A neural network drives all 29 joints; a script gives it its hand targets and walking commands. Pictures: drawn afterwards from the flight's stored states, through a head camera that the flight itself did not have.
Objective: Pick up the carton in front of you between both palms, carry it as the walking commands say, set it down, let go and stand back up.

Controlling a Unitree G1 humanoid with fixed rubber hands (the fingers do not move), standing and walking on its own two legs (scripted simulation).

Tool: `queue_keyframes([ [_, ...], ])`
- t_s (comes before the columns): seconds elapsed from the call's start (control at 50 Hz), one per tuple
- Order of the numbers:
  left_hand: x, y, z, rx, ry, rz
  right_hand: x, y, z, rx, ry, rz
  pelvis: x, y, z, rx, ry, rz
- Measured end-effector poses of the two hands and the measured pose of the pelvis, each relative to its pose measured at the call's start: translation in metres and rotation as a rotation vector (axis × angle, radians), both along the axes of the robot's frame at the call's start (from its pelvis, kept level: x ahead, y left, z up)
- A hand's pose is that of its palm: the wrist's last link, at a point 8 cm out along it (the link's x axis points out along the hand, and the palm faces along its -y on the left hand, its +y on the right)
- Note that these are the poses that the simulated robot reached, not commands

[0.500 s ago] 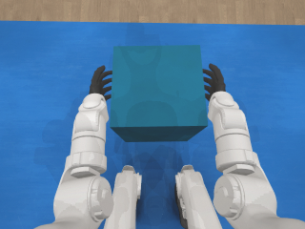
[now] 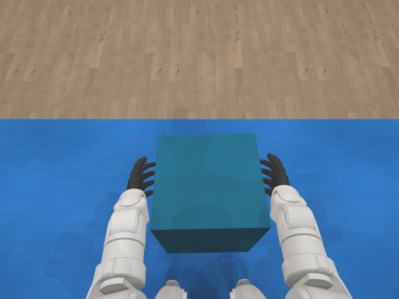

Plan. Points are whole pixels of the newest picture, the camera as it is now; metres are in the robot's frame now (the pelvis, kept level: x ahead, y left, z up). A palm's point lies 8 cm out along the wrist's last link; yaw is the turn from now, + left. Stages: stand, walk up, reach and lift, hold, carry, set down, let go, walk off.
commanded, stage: reach and lift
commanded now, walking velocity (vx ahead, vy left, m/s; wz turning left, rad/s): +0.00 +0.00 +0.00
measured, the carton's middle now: (207, 199) +0.37 +0.00 -0.09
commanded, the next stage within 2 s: hold in 1.38 s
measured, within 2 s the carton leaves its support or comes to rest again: neither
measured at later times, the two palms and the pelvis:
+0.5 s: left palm (119, 191) +0.31 +0.15 +0.09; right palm (303, 184) +0.31 -0.15 +0.09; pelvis +0.02 +0.00 +0.07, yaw +0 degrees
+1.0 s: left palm (118, 185) +0.32 +0.15 +0.10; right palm (303, 179) +0.32 -0.15 +0.10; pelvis +0.02 +0.00 +0.07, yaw +0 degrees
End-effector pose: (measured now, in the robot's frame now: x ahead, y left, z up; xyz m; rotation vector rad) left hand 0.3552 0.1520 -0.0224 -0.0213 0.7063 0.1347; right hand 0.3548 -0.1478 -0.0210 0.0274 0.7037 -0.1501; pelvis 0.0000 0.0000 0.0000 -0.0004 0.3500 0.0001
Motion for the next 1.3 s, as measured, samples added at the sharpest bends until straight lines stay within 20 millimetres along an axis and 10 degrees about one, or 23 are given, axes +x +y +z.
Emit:
queue_keyframes([
  [0.42, -0.041, -0.002, 0.11, 0.019, -0.033, -0.002, -0.038, -0.002, 0.109, -0.02, -0.033, 0.03, 0.023, -0.002, 0.067, 0.001, -0.364, 0.005],
  [1.3, -0.039, -0.001, 0.125, 0.051, -0.011, -0.028, -0.036, -0.001, 0.125, -0.053, -0.01, 0.055, 0.033, -0.001, 0.076, 0.002, -0.437, 0.005],
])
